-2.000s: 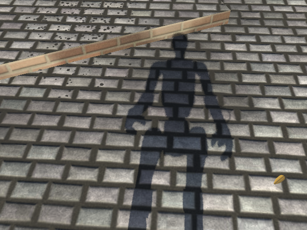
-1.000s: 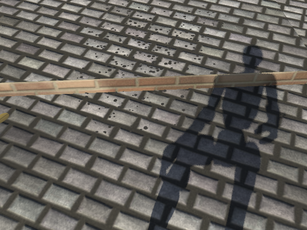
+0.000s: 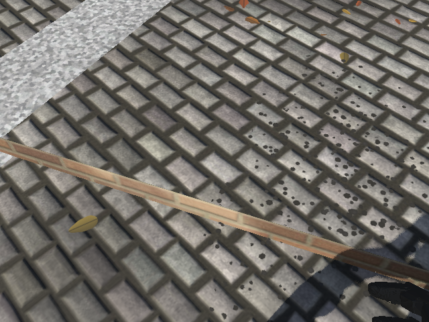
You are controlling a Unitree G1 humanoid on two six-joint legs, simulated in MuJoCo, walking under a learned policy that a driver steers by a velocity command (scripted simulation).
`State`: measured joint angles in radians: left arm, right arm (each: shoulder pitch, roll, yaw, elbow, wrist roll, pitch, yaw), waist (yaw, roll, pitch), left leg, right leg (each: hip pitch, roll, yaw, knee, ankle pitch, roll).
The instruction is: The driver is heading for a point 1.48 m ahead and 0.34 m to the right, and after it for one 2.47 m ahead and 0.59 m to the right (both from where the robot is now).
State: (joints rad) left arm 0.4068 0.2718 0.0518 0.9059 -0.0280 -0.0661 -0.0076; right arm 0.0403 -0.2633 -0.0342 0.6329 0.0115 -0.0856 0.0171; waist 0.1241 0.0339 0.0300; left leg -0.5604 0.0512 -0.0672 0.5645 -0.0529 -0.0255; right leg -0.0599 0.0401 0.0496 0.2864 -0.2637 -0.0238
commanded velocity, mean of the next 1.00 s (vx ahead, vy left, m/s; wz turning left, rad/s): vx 0.50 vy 0.00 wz -0.43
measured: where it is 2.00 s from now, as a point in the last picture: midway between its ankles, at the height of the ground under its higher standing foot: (326, 164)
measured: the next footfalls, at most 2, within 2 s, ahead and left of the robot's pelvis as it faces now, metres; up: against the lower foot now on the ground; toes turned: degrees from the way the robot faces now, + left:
left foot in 0.08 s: +0.20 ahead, +0.14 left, +0.00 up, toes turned -5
right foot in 0.58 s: +0.42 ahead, -0.18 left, +0.00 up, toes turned -23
